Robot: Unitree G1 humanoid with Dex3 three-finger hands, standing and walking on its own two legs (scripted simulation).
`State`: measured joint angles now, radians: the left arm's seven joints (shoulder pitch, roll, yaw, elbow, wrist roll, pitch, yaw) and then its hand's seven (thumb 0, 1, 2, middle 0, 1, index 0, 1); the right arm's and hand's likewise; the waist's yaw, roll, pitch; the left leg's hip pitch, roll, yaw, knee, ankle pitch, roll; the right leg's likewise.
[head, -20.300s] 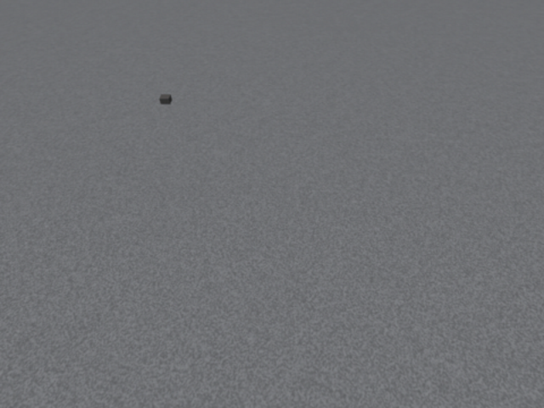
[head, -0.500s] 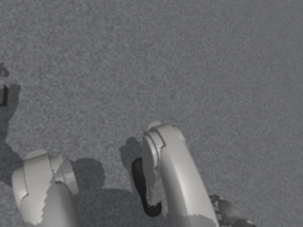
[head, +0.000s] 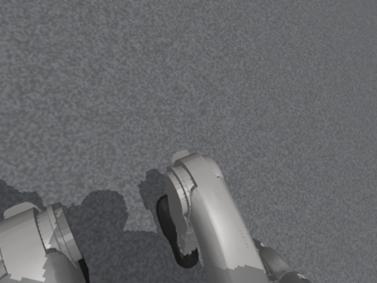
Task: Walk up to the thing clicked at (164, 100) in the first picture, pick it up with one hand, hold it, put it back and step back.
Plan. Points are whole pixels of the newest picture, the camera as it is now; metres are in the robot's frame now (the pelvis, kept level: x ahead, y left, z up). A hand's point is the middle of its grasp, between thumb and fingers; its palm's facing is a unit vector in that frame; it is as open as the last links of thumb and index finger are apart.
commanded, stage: rest palm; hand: left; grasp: from above
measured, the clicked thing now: out of the picture +0.48 +0.32 -0.28
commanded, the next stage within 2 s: close in 1.90 s
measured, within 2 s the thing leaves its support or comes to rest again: neither
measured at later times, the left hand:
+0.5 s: hand out of the picture +0.45 +0.30 -0.23, palm faces -0.50 -0.03 -0.87, open 13.9 cm
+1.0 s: hand out of the picture +0.46 +0.31 -0.25, palm faces -0.54 -0.05 -0.84, open 14.0 cm
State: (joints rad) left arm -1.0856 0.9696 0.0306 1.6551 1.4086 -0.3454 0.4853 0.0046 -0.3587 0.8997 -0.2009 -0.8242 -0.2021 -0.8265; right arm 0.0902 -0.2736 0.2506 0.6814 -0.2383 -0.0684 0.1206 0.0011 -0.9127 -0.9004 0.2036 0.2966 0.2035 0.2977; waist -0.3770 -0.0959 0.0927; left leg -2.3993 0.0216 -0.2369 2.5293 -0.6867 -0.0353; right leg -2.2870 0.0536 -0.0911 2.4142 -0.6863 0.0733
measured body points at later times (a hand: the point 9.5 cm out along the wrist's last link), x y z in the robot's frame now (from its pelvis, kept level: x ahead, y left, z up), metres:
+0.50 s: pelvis +0.00 +0.01 +0.00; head +0.27 +0.13 +0.34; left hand +0.47 +0.30 -0.18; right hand +0.08 -0.27 -0.06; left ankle +0.07 +0.14 -0.26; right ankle +0.10 -0.13 -0.26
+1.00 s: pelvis +0.00 +0.01 +0.00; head +0.29 +0.13 +0.33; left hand +0.48 +0.31 -0.20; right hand +0.07 -0.25 -0.06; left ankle +0.07 +0.14 -0.26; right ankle +0.10 -0.13 -0.26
